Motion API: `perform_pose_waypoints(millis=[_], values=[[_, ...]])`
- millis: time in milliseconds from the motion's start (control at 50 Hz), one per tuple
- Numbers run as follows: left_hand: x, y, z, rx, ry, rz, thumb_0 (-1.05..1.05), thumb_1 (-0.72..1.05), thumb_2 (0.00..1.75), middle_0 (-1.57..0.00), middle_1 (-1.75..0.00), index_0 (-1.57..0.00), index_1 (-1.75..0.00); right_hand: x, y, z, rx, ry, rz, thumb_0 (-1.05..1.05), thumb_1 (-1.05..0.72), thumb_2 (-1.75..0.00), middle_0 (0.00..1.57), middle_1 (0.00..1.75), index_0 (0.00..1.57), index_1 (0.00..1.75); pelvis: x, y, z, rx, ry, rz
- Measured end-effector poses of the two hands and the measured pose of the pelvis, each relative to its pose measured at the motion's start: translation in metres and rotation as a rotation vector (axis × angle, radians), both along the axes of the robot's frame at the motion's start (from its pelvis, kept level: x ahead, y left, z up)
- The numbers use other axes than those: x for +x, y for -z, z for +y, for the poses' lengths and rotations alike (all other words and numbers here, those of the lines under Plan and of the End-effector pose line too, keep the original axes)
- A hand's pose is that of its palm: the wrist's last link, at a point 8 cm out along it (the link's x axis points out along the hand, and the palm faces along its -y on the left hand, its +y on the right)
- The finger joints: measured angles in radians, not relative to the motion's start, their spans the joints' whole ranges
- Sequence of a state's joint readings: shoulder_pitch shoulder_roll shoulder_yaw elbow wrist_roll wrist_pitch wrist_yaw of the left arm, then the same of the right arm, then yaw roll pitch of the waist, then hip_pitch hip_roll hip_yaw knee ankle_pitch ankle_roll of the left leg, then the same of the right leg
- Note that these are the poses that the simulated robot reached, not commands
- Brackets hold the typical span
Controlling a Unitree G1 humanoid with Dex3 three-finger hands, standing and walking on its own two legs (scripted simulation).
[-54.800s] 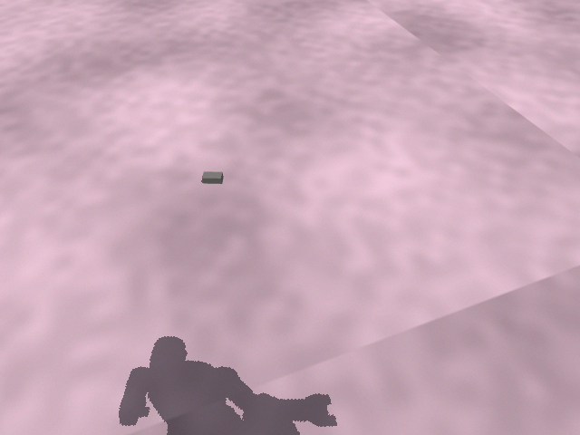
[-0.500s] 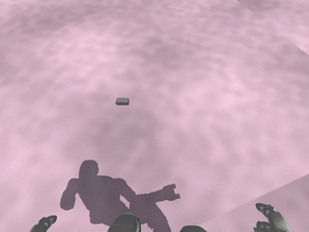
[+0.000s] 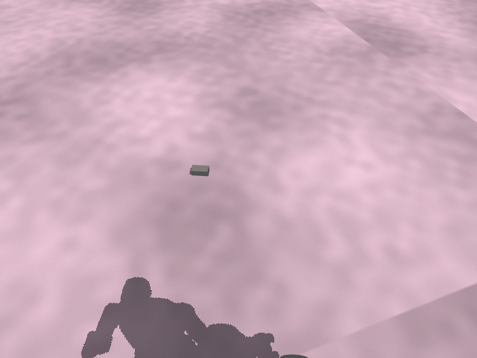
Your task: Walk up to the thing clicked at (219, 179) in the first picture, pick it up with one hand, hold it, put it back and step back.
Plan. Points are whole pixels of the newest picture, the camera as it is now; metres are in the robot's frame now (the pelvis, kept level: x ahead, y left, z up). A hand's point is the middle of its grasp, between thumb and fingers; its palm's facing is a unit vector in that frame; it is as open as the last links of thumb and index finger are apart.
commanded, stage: step back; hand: left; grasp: from above
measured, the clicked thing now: (200, 170) +1.17 +0.22 -0.75
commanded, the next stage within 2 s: stand in 0.70 s
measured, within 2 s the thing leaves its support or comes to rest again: neither
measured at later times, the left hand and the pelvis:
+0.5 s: hand out of the picture +0.12 +0.28 -0.16, palm faces +0.01 -0.93 -0.36, open 7.4 cm; pelvis +0.05 +0.02 +0.00, yaw +0 degrees
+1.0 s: hand (99, 356) +0.15 +0.27 -0.14, palm faces -0.03 -0.94 -0.34, open 7.4 cm; pelvis +0.06 +0.02 +0.02, yaw -1 degrees
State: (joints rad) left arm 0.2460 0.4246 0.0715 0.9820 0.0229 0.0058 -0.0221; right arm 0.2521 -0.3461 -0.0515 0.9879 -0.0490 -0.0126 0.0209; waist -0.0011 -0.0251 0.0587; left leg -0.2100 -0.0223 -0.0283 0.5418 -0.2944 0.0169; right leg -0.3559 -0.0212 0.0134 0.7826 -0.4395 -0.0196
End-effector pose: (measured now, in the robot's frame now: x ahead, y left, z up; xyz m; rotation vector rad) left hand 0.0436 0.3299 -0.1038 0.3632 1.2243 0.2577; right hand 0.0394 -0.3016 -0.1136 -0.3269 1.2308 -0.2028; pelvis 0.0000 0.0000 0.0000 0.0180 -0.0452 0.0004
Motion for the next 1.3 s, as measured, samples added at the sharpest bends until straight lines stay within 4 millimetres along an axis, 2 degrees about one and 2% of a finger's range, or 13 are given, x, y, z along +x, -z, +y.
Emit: perform_pose_waypoints(millis=[140,260,320,440,580,720,800,900,1120,1300], values=[[0.012,0.002,-0.022,-0.004,0.008,-0.041,0.01,0.90,0.90,-0.20,-0.30,-0.21,-0.30,0.017,0.010,-0.015,0.001,0.010,-0.008,0.00,-0.90,-0.90,0.20,0.30,0.20,0.30,0.009,0.005,-0.012,-0.035,0.004,-0.003],[0.021,-0.002,-0.026,-0.021,-0.011,-0.060,0.01,0.90,0.90,-0.21,-0.30,-0.21,-0.30,0.046,0.004,-0.014,-0.010,-0.027,-0.018,0.00,-0.90,-0.90,0.20,0.30,0.20,0.30,0.021,0.000,-0.005,-0.027,-0.007,0.002],[0.029,0.003,-0.018,-0.026,-0.012,-0.046,0.01,0.90,0.90,-0.21,-0.30,-0.21,-0.30,0.060,0.002,-0.008,-0.020,-0.036,-0.022,0.00,-0.90,-0.90,0.20,0.30,0.20,0.30,0.029,0.002,0.002,-0.025,-0.015,0.005],[0.058,0.015,-0.004,-0.042,-0.011,-0.031,0.01,0.90,0.90,-0.21,-0.30,-0.21,-0.30,0.083,0.001,0.012,-0.025,-0.031,-0.037,0.00,-0.90,-0.90,0.20,0.30,0.20,0.30,0.043,0.005,0.014,-0.014,-0.003,0.010],[0.089,0.009,-0.005,-0.050,0.018,-0.047,0.01,0.90,0.90,-0.20,-0.30,-0.21,-0.30,0.117,-0.005,0.032,0.016,-0.032,-0.082,0.00,-0.90,-0.90,0.20,0.30,0.20,0.30,0.055,-0.003,0.016,-0.025,0.010,0.023],[0.109,0.001,-0.008,-0.046,0.039,-0.074,0.01,0.90,0.90,-0.20,-0.30,-0.21,-0.30,0.137,-0.009,0.036,0.033,-0.020,-0.124,0.00,-0.90,-0.90,0.20,0.30,0.20,0.30,0.058,-0.008,0.018,-0.024,0.020,0.018],[0.114,-0.003,-0.012,-0.056,0.047,-0.074,0.01,0.90,0.90,-0.20,-0.30,-0.21,-0.30,0.135,-0.013,0.034,0.035,-0.014,-0.126,0.00,-0.90,-0.90,0.20,0.30,0.20,0.30,0.059,-0.012,0.019,-0.021,0.017,0.012],[0.112,-0.003,-0.016,-0.068,0.053,-0.066,0.01,0.90,0.90,-0.20,-0.30,-0.21,-0.30,0.122,-0.014,0.028,0.027,0.003,-0.102,0.00,-0.90,-0.90,0.20,0.30,0.20,0.30,0.058,-0.014,0.019,-0.020,0.016,0.006],[0.092,0.000,-0.019,-0.075,0.045,-0.016,0.01,0.90,0.90,-0.20,-0.30,-0.21,-0.30,0.082,-0.012,0.019,0.014,0.039,-0.018,0.00,-0.90,-0.90,0.20,0.30,0.20,0.30,0.052,-0.017,0.017,-0.019,0.014,0.005],[0.079,0.000,-0.017,-0.071,0.040,0.015,0.01,0.90,0.90,-0.20,-0.30,-0.21,-0.30,0.065,-0.008,0.020,0.020,0.047,0.017,0.00,-0.90,-0.90,0.20,0.30,0.20,0.30,0.049,-0.017,0.017,-0.021,0.013,0.011]])
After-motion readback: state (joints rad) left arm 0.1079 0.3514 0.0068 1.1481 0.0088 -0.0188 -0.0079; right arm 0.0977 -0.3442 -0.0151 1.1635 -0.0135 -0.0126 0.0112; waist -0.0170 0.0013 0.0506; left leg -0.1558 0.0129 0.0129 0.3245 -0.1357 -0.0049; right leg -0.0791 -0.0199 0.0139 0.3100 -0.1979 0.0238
